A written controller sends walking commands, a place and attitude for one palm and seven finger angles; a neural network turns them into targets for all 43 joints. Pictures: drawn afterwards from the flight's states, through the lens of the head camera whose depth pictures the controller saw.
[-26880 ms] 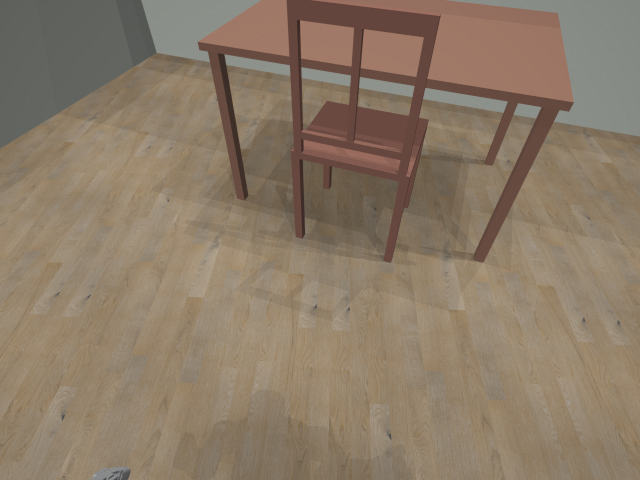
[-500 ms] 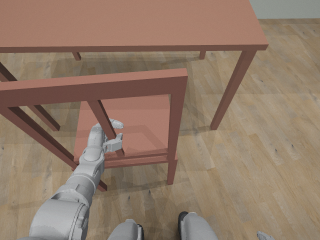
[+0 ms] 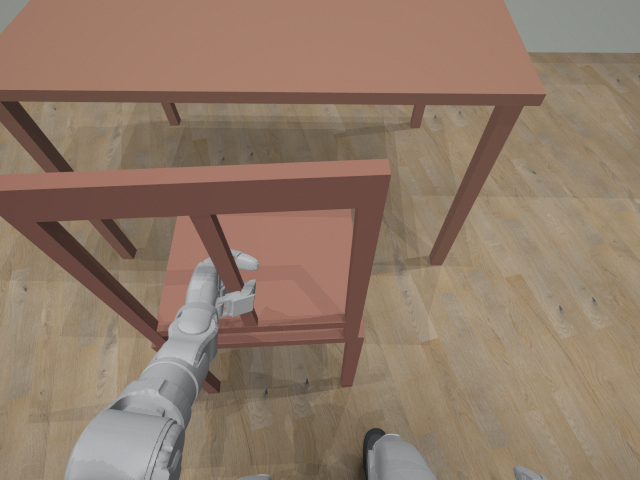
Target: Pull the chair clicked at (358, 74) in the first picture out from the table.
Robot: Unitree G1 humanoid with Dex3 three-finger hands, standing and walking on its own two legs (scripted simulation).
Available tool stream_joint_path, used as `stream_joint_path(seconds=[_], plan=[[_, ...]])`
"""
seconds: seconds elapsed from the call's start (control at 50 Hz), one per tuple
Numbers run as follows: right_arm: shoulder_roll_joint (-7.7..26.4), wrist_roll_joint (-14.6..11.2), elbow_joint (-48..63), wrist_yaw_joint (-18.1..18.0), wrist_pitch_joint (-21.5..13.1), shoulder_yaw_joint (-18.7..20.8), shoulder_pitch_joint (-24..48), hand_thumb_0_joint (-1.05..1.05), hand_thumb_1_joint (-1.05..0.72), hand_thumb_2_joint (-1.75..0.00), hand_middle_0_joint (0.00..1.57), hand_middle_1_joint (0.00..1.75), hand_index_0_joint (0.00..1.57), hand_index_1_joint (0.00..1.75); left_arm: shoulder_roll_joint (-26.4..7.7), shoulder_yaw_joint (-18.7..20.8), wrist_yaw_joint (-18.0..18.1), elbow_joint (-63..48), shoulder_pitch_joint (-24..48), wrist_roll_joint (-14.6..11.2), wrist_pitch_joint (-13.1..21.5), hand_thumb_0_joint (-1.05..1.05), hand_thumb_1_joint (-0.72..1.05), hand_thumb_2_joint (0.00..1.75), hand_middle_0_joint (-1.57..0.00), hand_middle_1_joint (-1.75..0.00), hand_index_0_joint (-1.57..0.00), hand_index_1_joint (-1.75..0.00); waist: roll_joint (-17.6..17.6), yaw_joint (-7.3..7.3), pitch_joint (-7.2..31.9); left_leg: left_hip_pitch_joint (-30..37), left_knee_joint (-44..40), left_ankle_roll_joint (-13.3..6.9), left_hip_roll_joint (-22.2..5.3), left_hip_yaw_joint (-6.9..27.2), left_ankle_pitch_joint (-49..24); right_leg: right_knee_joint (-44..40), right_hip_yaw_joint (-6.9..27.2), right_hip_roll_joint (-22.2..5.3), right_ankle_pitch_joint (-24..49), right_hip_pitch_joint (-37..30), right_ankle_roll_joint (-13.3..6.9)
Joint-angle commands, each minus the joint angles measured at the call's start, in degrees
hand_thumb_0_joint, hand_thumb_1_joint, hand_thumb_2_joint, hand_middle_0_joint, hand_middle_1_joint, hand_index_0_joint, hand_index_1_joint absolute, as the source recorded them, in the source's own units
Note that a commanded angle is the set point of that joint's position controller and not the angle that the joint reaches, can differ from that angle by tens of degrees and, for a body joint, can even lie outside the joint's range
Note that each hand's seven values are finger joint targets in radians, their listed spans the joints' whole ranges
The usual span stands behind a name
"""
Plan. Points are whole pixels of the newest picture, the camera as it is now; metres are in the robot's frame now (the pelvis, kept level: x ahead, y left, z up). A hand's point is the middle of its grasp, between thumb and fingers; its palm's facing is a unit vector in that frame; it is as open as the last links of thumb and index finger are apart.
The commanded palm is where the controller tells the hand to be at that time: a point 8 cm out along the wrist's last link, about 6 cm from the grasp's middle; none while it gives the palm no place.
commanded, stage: step backward, pulling the chair out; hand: left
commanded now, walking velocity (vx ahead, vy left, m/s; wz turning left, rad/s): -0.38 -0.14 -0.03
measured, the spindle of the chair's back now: (232, 279) +0.39 +0.13 -0.05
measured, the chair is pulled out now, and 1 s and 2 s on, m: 0.30 0.42 0.56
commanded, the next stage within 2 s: stop walking, hand still on the chair in 1.30 s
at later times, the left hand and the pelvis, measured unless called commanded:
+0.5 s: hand (239, 320) +0.33 +0.11 -0.06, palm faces -0.05 -0.98 -0.19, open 5.5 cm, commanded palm +0.34 +0.17 -0.05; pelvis -0.06 +0.00 +0.00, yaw -3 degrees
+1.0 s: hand (231, 379) +0.25 +0.12 -0.06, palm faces -0.03 -0.98 -0.20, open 5.6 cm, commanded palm +0.26 +0.17 -0.05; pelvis -0.14 -0.01 +0.00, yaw -4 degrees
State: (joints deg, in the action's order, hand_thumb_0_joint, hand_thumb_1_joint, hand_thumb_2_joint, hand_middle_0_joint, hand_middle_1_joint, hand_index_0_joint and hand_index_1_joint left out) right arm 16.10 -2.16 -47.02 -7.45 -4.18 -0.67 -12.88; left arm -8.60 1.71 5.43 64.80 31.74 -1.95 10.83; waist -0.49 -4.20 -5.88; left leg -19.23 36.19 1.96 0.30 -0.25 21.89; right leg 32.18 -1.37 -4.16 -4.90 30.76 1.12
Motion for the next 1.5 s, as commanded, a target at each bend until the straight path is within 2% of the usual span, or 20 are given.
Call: stream_joint_path(seconds=[0.0, 0.04, 0.12, 0.16, 0.2, 0.26, 0.34, 0.42, 0.48, 0.6, 0.68, 0.78, 0.86, 1.0, 1.08, 1.14, 1.2, 1.28, 1.4, 1.48], plan=[[8.3, -0.2, 5.9, -1.0, -1.1, 3.4, -3.3, 0.00, -0.90, -0.90, 0.20, 0.30, 0.20, 0.30, -11.0, 0.2, 0.0, -13.8, 20.7, 0.2, 4.1, 0.00, 0.90, 0.90, -0.50, -1.45, -0.50, -1.45, -6.8, 3.23, 24.0, 4.8, -13.3, -4.9, -13.7, 6.6, -21.3, 4.6, 2.1, -1.1, -0.6, -15.2, 0.3], [5.9, 1.2, 7.5, -1.0, -0.4, 2.5, -1.1, 0.00, -0.90, -0.90, 0.20, 0.30, 0.20, 0.30, -8.0, -1.4, -0.2, -16.8, 26.0, 0.5, 4.4, 0.00, 0.90, 0.90, -0.50, -1.45, -0.50, -1.45, -14.7, 2.73, 22.0, 3.2, -12.3, -6.6, -17.4, 10.5, -33.0, 14.4, 1.6, -0.1, -10.1, -12.9, -0.4], [6.7, 1.1, 4.8, 0.5, -0.6, 4.0, -5.2, 0.00, -0.90, -0.90, 0.20, 0.30, 0.20, 0.30, -7.3, -0.5, 0.0, -12.0, 23.6, 1.0, 5.0, 0.00, 0.90, 0.90, -0.50, -1.45, -0.50, -1.45, -5.8, 1.72, 24.6, 15.4, 0.9, -3.9, -16.0, 7.9, -57.7, 2.1, 2.6, -0.3, 4.8, -14.0, -2.3], [6.6, 1.0, 4.2, 0.8, -0.3, 4.1, -6.3, 0.00, -0.90, -0.90, 0.20, 0.30, 0.20, 0.30, -9.9, 0.5, 0.1, -12.7, 24.3, 1.7, 6.2, 0.00, 0.90, 0.90, -0.50, -1.45, -0.50, -1.45, -5.6, 0.73, 27.9, 10.9, 4.6, -0.7, -12.3, 4.0, -49.6, -0.8, 5.6, -4.2, 29.4, -21.8, -4.0], [7.4, 0.0, 4.3, -0.4, -0.1, 4.7, -5.5, 0.00, -0.90, -0.90, 0.20, 0.30, 0.20, 0.30, -13.7, 2.2, 0.2, -10.3, 21.6, 0.7, 5.5, 0.00, 0.90, 0.90, -0.50, -1.45, -0.50, -1.45, 5.1, 1.14, 31.5, 2.0, 9.7, 1.8, -6.2, 3.2, -15.4, -1.1, 12.8, -12.3, 44.8, -28.8, -8.5], [6.4, -0.3, 4.6, -0.7, -0.7, 3.0, -2.8, 0.00, -0.90, -0.90, 0.20, 0.30, 0.20, 0.30, -15.7, 3.0, -0.1, -10.3, 21.5, 0.5, 3.4, 0.00, 0.90, 0.90, -0.50, -1.45, -0.50, -1.45, 5.9, 2.55, 27.8, -2.1, 7.8, 1.3, -2.9, 4.3, 8.2, -6.1, 13.7, -16.1, 26.7, -23.2, -7.8], [8.2, -0.4, 4.4, -1.8, -0.6, 3.0, -2.9, 0.00, -0.90, -0.90, 0.20, 0.30, 0.20, 0.30, -14.2, 2.1, 0.0, -11.4, 23.8, -0.3, 3.4, 0.00, 0.90, 0.90, -0.50, -1.45, -0.50, -1.45, 0.1, 1.69, 28.7, 5.4, -9.4, -2.1, -9.0, 6.2, -20.5, -0.3, 3.8, -4.4, 13.0, -19.0, -0.2], [6.3, 0.4, 6.3, -1.2, -0.5, 2.8, -1.6, 0.00, -0.90, -0.90, 0.20, 0.30, 0.20, 0.30, -11.4, 1.3, -0.4, -12.9, 27.3, -0.4, 4.1, 0.00, 0.90, 0.90, -0.50, -1.45, -0.50, -1.45, -11.7, 2.67, 23.3, 0.0, -11.6, -7.6, -17.5, 12.4, -25.8, 11.2, 1.5, 1.8, -13.4, -15.3, -0.1], [6.7, 0.5, 5.1, -0.3, -1.3, 3.8, -4.1, 0.00, -0.90, -0.90, 0.20, 0.30, 0.20, 0.30, -11.4, 1.6, -0.4, -11.8, 26.4, 0.4, 4.9, 0.00, 0.90, 0.90, -0.50, -1.45, -0.50, -1.45, -6.6, 1.70, 25.7, 7.4, -2.5, -5.3, -15.3, 8.8, -39.6, 2.3, 3.6, 0.1, 5.0, -17.0, -0.8], [7.0, -0.8, 4.5, -0.9, -1.9, 4.0, -4.0, 0.00, -0.90, -0.90, 0.20, 0.30, 0.20, 0.30, -18.3, 3.8, 0.1, -8.6, 21.2, 0.0, 4.4, 0.00, 0.90, 0.90, -0.50, -1.45, -0.50, -1.45, 6.3, 2.02, 28.1, 0.4, 11.0, 0.9, -1.9, 2.6, 6.6, -10.4, 16.4, -15.0, 11.3, -17.6, -7.3], [7.0, -0.4, 3.0, -1.3, -2.1, 2.3, -4.6, 0.00, -0.90, -0.90, 0.20, 0.30, 0.20, 0.30, -16.2, 3.6, -0.1, -8.7, 22.5, 0.0, 3.3, 0.00, 0.90, 0.90, -0.50, -1.45, -0.50, -1.45, 8.4, 1.31, 27.3, 3.1, -1.8, 0.1, -3.0, 2.7, -0.8, -6.4, 8.9, -11.2, 12.9, -18.8, -4.3], [6.8, 0.1, 6.7, -1.1, -1.5, 2.5, -1.5, 0.00, -0.90, -0.90, 0.20, 0.30, 0.20, 0.30, -11.4, 0.6, -0.6, -13.0, 26.5, -0.7, 4.1, 0.00, 0.90, 0.90, -0.50, -1.45, -0.50, -1.45, -11.8, 2.98, 22.1, -3.3, -13.4, -8.0, -17.6, 13.8, -17.4, 11.2, 2.0, 2.0, -14.9, -16.1, -0.3], [7.1, 0.6, 4.6, -0.2, -2.1, 3.5, -4.6, 0.00, -0.90, -0.90, 0.20, 0.30, 0.20, 0.30, -11.4, 1.0, -0.6, -11.4, 25.1, 0.2, 4.7, 0.00, 0.90, 0.90, -0.50, -1.45, -0.50, -1.45, -7.5, 1.73, 25.0, 8.2, -2.7, -6.0, -15.5, 10.3, -41.6, 1.4, 4.0, 0.5, 3.2, -16.6, -0.9], [6.9, -0.8, 4.5, -1.1, -2.2, 3.6, -3.1, 0.00, -0.90, -0.90, 0.20, 0.30, 0.20, 0.30, -19.4, 3.7, 0.1, -8.9, 19.8, -0.3, 4.0, 0.00, 0.90, 0.90, -0.50, -1.45, -0.50, -1.45, 5.8, 2.32, 25.8, 1.1, 11.1, 0.6, -1.9, 2.9, 6.1, -11.9, 17.0, -14.7, 4.1, -14.5, -7.2], [6.8, -0.3, 3.1, -1.2, -2.2, 2.0, -4.3, 0.00, -0.90, -0.90, 0.20, 0.30, 0.20, 0.30, -16.2, 3.3, -0.3, -8.2, 19.6, -0.1, 2.8, 0.00, 0.90, 0.90, -0.50, -1.45, -0.50, -1.45, 8.8, 1.64, 25.2, 3.9, -0.5, -0.2, -2.2, 2.8, 1.0, -8.8, 10.0, -11.3, 4.7, -15.7, -4.6], [8.2, -0.3, 6.2, -1.4, -1.7, 2.5, -1.4, 0.00, -0.90, -0.90, 0.20, 0.30, 0.20, 0.30, -12.3, 0.6, -0.5, -10.6, 21.9, -0.9, 3.7, 0.00, 0.90, 0.90, -0.50, -1.45, -0.50, -1.45, -10.6, 3.04, 23.5, 2.6, -13.9, -5.8, -14.0, 11.9, -13.5, 5.6, 1.7, 0.5, -11.4, -14.1, 0.2], [6.9, 0.0, 6.9, -1.3, -1.5, 2.3, -1.8, 0.00, -0.90, -0.90, 0.20, 0.30, 0.20, 0.30, -11.1, 0.7, -0.8, -12.2, 23.2, -1.7, 3.2, 0.00, 0.90, 0.90, -0.50, -1.45, -0.50, -1.45, -10.6, 3.22, 21.6, -1.3, -13.8, -10.1, -18.9, 16.6, -15.1, 11.9, 2.3, 2.7, -17.3, -15.7, -0.3], [7.5, 0.2, 5.9, -0.3, -2.1, 2.9, -4.0, 0.00, -0.90, -0.90, 0.20, 0.30, 0.20, 0.30, -10.4, 0.1, -1.2, -9.5, 20.5, -0.5, 3.1, 0.00, 0.90, 0.90, -0.50, -1.45, -0.50, -1.45, -8.3, 2.50, 21.7, 6.1, -5.0, -6.5, -14.6, 10.8, -28.3, -2.0, 3.9, 1.0, -3.4, -17.0, -0.7], [6.3, 0.0, 9.5, -0.3, -1.7, 3.5, -3.5, 0.00, -0.90, -0.90, 0.20, 0.30, 0.20, 0.30, -17.1, 3.7, -0.2, -19.2, 12.1, -0.2, 2.9, 0.00, 0.90, 0.90, -0.50, -1.45, -0.50, -1.45, 5.8, 3.19, 21.1, 3.8, 4.8, -0.8, -2.1, 2.1, 5.7, -14.7, 17.4, -11.4, -25.6, -9.4, -6.8], [4.4, 1.0, 10.1, -0.3, -1.4, 1.6, 0.5, 0.00, -0.90, -0.90, 0.20, 0.30, 0.20, 0.30, -14.9, 4.3, 0.6, -25.2, 8.2, 0.6, 1.0, 0.00, 0.90, 0.90, -0.50, -1.45, -0.50, -1.45, 6.8, 2.18, 21.9, 9.7, 0.6, -1.7, -1.6, 2.2, -0.5, -12.4, 10.7, -9.4, -21.3, -10.9, -5.3]])
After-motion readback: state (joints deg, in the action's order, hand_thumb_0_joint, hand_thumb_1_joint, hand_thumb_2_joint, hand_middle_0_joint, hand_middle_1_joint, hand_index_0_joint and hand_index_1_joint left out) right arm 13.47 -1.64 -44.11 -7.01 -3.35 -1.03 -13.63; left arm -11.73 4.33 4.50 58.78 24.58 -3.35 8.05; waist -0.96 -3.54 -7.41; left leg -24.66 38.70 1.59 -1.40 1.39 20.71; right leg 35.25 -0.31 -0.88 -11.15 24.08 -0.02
